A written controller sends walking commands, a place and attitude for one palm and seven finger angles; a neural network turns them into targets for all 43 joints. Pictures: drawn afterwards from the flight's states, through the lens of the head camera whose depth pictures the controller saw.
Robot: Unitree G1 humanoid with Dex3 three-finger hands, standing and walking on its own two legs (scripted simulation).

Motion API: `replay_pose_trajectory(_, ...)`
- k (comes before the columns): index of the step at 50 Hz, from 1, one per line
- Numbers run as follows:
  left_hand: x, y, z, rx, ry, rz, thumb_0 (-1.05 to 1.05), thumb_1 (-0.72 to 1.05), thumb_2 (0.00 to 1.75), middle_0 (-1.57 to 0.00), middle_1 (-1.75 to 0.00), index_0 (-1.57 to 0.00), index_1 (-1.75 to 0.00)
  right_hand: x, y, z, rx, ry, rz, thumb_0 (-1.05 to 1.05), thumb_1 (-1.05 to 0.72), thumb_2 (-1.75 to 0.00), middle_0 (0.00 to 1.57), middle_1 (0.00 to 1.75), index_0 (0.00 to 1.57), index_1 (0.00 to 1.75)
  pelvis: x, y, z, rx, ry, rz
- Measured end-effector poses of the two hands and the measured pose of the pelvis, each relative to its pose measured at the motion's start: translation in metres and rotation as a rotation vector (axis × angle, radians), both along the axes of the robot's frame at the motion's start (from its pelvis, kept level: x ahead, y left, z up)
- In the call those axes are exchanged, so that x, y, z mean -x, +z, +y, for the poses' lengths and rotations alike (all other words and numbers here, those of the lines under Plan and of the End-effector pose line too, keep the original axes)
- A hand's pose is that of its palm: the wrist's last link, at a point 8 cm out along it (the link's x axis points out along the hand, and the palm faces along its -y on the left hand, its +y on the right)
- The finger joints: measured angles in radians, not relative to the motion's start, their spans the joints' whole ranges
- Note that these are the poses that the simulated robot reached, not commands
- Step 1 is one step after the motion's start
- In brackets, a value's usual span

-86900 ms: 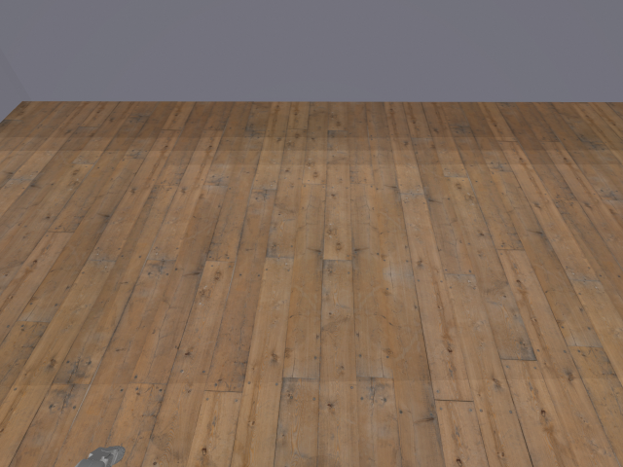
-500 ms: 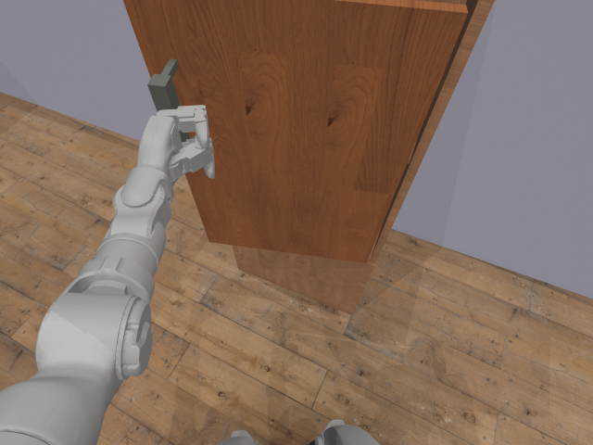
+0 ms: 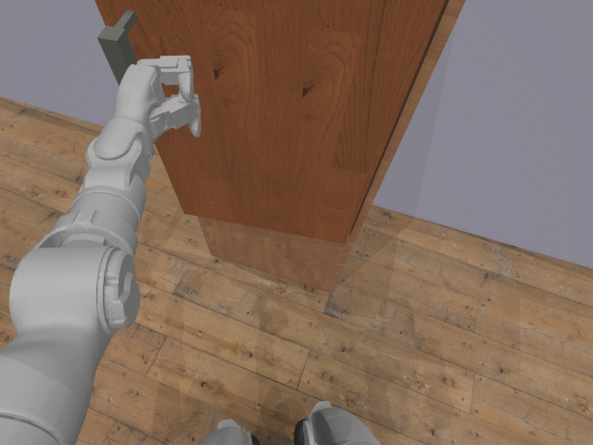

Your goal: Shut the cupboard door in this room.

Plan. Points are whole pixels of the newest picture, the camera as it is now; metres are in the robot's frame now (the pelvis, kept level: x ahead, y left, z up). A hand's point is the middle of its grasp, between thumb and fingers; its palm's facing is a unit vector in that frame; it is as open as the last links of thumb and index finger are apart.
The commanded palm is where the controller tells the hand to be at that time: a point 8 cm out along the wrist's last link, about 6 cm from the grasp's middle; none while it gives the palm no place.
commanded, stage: push the door shut along its arc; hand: left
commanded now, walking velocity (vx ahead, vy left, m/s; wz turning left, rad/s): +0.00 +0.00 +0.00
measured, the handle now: (140, 78) +0.60 +0.13 +0.11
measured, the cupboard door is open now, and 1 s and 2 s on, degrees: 7 0 0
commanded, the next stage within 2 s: pull the fist back off the door in 0.54 s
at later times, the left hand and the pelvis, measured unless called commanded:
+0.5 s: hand (216, 82) +0.56 +0.03 +0.12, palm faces -0.38 -0.92 -0.01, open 3.1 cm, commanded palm +0.59 +0.06 +0.12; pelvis +0.01 +0.00 -0.01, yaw +1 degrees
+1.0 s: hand (240, 84) +0.57 +0.00 +0.11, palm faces +0.04 -1.00 -0.05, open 3.0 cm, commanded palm +0.54 +0.05 +0.12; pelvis +0.00 -0.01 -0.02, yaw +0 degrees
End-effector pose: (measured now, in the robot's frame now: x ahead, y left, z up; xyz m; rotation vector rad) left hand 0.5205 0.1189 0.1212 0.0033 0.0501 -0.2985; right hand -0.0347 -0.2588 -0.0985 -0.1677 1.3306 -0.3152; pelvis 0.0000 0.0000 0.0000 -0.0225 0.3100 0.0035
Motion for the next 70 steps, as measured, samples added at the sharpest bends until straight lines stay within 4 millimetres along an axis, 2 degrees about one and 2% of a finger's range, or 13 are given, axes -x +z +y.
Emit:
replay_pose_trajectory(12, -0.028, 0.005, -0.021, 0.001, -0.07, -0.001, 0.02, 0.9, 0.91, -1.3, -1.5, -1.3, -1.5, 0.01, -0.001, -0.003, 0.028, -0.006, 0.061, 0.0, -0.9, -0.9, 0.2, 0.3, 0.2, 0.3, -0.002, -0.008, 0.002, 0.006, 0.009, 0.055)
replay_pose_trajectory(34, -0.055, 0.005, -0.04, 0.003, -0.109, 0.015, 0.01, 0.94, 1.0, -1.3, -1.5, -1.3, -1.5, 0.028, -0.008, -0.004, 0.043, -0.009, 0.159, 0.0, -0.9, -0.9, 0.2, 0.3, 0.2, 0.3, -0.004, -0.022, -0.003, 0.019, 0.028, 0.127)
replay_pose_trajectory(39, -0.046, -0.003, -0.039, 0.089, 0.219, 0.034, -0.03, 0.73, 0.96, -1.3, -1.5, -1.3, -1.5, 0.026, -0.012, 0.003, -0.022, 0.06, 0.15, 0.0, -0.91, -0.9, 0.2, 0.3, 0.2, 0.3, -0.002, -0.025, -0.004, 0.023, 0.032, 0.141)
replay_pose_trajectory(42, -0.038, -0.004, -0.046, 0.045, 0.364, -0.017, -0.03, 0.73, 0.93, -1.3, -1.5, -1.3, -1.5, 0.024, -0.015, 0.009, -0.064, 0.079, 0.126, 0.0, -0.91, -0.9, 0.2, 0.3, 0.2, 0.3, -0.001, -0.026, -0.005, 0.022, 0.029, 0.145)
replay_pose_trajectory(46, -0.033, -0.003, -0.06, -0.036, 0.369, -0.078, -0.01, 0.81, 0.93, -1.3, -1.5, -1.3, -1.5, 0.027, -0.02, 0.015, -0.1, 0.045, 0.104, 0.0, -0.91, -0.9, 0.2, 0.3, 0.2, 0.3, 0.001, -0.026, -0.006, 0.016, 0.02, 0.135)
replay_pose_trajectory(50, -0.029, -0.006, -0.067, -0.052, 0.335, -0.024, 0.0, 0.87, 0.92, -1.3, -1.5, -1.3, -1.5, 0.032, -0.018, 0.021, -0.123, 0.003, 0.101, 0.0, -0.91, -0.9, 0.2, 0.3, 0.2, 0.3, 0.0, -0.019, -0.006, 0.005, 0.006, 0.112)
replay_pose_trajectory(53, -0.026, -0.006, -0.067, -0.019, 0.343, 0.009, 0.01, 0.88, 0.92, -1.3, -1.5, -1.3, -1.5, 0.035, -0.013, 0.022, -0.132, -0.011, 0.1, 0.0, -0.91, -0.9, 0.2, 0.3, 0.2, 0.3, -0.003, -0.012, -0.007, -0.001, -0.004, 0.094)
replay_pose_trajectory(59, -0.015, 0.001, -0.061, -0.008, 0.35, -0.065, 0.02, 0.9, 0.91, -1.3, -1.5, -1.3, -1.5, 0.034, -0.007, 0.016, -0.14, -0.01, 0.103, 0.0, -0.91, -0.9, 0.2, 0.3, 0.2, 0.3, -0.01, -0.004, -0.01, -0.012, -0.019, 0.063)
replay_pose_trajectory(64, 0.004, -0.007, -0.052, -0.016, 0.346, -0.053, 0.02, 0.9, 0.91, -1.3, -1.5, -1.3, -1.5, 0.017, -0.004, 0.003, -0.125, 0.002, 0.084, 0.0, -0.91, -0.9, 0.2, 0.3, 0.2, 0.3, -0.016, 0.002, -0.013, -0.016, -0.018, 0.028)
replay_pose_trajectory(70, 0.036, -0.007, -0.053, 0.004, 0.326, -0.092, 0.02, 0.9, 0.9, -1.3, -1.5, -1.3, -1.5, -0.028, -0.004, -0.012, -0.1, 0.061, -0.013, 0.0, -0.91, -0.9, 0.2, 0.3, 0.2, 0.3, -0.02, 0.007, -0.014, -0.017, -0.006, -0.017)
